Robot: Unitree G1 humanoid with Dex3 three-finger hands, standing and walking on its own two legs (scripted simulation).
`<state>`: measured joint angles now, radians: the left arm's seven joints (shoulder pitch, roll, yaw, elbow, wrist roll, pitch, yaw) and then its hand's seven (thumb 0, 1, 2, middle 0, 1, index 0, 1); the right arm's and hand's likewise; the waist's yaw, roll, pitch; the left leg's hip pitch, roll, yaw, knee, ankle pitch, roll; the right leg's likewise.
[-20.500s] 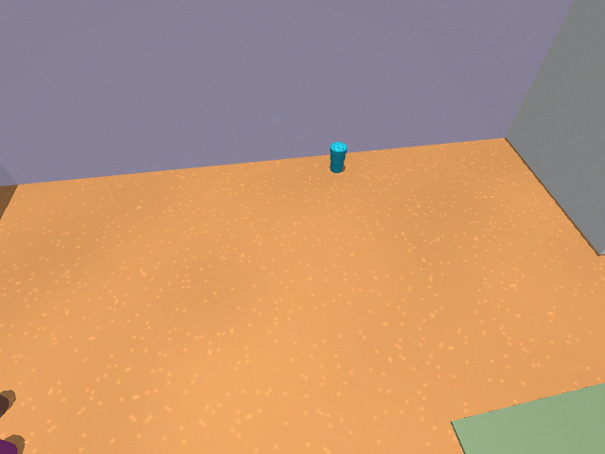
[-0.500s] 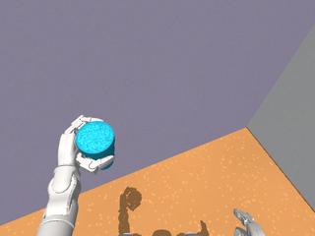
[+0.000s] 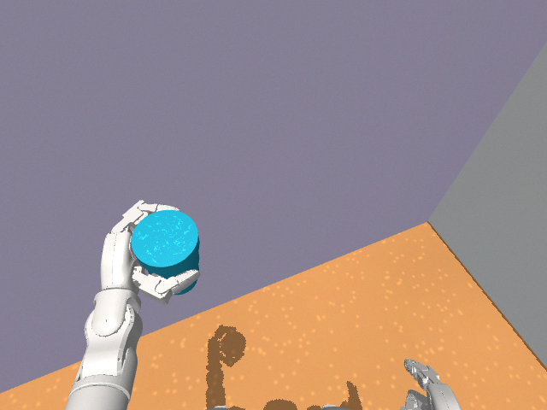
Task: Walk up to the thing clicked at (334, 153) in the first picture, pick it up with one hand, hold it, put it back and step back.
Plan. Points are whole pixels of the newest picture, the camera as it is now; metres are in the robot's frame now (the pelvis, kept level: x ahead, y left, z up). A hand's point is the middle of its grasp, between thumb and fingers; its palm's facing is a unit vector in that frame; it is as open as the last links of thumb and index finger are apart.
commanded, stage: crouch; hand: left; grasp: from the side
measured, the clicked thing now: (173, 259) +0.33 +0.16 +0.03
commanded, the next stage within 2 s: none
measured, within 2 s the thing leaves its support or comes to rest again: neither
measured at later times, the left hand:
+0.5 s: hand (176, 275) +0.34 +0.17 -0.04, palm faces +0.16 -0.99 -0.01, open 11.0 cm
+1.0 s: hand (191, 307) +0.38 +0.20 -0.29, palm faces +0.20 -0.98 -0.02, open 11.1 cm
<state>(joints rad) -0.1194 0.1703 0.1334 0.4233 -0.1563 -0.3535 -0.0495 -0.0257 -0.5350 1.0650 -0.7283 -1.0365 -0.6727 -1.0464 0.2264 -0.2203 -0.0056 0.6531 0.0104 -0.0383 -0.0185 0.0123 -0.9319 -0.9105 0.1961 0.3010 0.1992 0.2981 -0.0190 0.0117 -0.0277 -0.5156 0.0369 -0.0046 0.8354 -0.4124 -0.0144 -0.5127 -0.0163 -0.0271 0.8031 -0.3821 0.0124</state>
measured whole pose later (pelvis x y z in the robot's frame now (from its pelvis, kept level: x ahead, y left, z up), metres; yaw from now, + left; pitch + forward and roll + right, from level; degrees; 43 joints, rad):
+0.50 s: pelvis -0.02 +0.00 -0.05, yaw +0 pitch +15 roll -1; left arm -0.27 0.18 0.21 0.70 -0.12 -0.57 -0.03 -0.03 -0.52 1.05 -0.73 -1.02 -0.68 -1.03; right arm 0.20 -0.23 -0.03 0.65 -0.03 -0.07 0.03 0.01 -0.89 -0.91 0.20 0.30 0.20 0.30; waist -0.05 -0.02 -0.07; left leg -0.89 0.03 -0.03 1.11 -0.49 -0.02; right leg -0.88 -0.02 -0.04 1.08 -0.46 0.00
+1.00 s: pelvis -0.07 +0.00 -0.26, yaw -1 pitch +33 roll -3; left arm -0.64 0.31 0.39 1.08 -0.09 -0.79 -0.07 -0.03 -0.52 1.06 -0.72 -1.04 -0.66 -1.05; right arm 0.11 -0.24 0.02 0.69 -0.10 -0.03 0.09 0.01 -0.92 -0.91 0.20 0.30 0.20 0.30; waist -0.09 -0.01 -0.18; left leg -1.85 0.03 -0.06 1.96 -0.69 -0.02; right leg -1.84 -0.02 -0.03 1.91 -0.66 0.00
